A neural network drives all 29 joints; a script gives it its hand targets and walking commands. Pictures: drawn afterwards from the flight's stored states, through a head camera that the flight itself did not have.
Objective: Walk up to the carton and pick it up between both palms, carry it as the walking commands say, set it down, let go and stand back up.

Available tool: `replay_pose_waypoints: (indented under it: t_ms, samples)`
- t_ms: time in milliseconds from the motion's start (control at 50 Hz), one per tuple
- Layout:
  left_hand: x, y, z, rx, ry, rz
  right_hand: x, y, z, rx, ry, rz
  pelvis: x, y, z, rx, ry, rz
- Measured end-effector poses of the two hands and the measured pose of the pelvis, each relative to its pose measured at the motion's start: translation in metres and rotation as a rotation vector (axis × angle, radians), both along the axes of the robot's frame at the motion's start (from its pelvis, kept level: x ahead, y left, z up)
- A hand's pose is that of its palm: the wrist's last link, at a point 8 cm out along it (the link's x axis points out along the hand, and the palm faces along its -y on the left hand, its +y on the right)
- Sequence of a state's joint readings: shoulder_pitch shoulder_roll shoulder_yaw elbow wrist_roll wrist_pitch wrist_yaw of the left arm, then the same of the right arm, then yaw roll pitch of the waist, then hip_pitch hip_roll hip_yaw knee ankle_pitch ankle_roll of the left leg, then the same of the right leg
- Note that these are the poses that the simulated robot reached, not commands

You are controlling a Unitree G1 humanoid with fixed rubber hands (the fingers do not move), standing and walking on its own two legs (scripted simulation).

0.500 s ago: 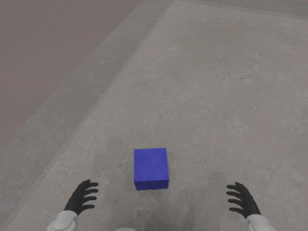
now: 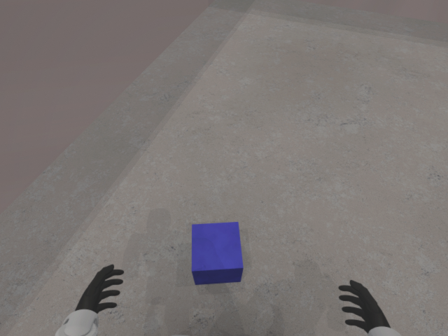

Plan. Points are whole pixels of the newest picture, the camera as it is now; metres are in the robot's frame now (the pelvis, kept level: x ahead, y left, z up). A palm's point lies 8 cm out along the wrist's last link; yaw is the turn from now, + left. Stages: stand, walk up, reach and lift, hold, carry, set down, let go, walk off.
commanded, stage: stand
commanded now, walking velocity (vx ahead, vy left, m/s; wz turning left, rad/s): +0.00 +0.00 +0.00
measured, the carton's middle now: (216, 253) +0.49 +0.06 -0.67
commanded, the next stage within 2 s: none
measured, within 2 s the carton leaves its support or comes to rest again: neither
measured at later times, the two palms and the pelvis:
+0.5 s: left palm (79, 306) +0.16 +0.28 -0.08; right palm (382, 317) +0.17 -0.26 -0.08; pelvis +0.02 +0.00 +0.00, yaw +0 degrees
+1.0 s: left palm (76, 309) +0.15 +0.29 -0.07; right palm (386, 318) +0.17 -0.27 -0.07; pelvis +0.01 +0.00 +0.00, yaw +0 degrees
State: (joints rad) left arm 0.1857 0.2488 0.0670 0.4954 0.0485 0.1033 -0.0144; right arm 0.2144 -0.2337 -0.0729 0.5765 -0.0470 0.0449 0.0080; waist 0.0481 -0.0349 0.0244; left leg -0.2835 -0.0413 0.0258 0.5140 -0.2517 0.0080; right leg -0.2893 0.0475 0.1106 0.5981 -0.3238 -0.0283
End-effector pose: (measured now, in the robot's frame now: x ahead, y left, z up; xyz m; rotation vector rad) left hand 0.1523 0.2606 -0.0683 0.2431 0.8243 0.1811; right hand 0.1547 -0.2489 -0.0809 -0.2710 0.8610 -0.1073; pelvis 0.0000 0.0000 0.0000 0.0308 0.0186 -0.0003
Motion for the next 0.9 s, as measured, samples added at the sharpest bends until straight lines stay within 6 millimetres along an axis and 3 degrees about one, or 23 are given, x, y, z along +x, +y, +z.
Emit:
replay_pose_waypoints:
  t_ms: [140, 340, 900]
  samples:
    - [0.008, 0.020, 0.000, 0.052, 0.007, -0.011, 0.005, -0.008, -0.002, -0.036, 0.026, 0.001, 0.011, 0.003, 0.000, -0.004, 0.011, 0.000]
    - [0.010, 0.021, -0.006, 0.063, 0.042, 0.004, 0.015, -0.014, -0.002, -0.052, 0.035, 0.001, 0.020, 0.001, -0.001, -0.002, 0.024, 0.000]
    - [0.003, 0.024, -0.004, 0.064, 0.007, 0.013, 0.018, -0.019, 0.008, -0.068, -0.032, 0.006, 0.016, 0.002, 0.000, -0.003, 0.018, 0.000]
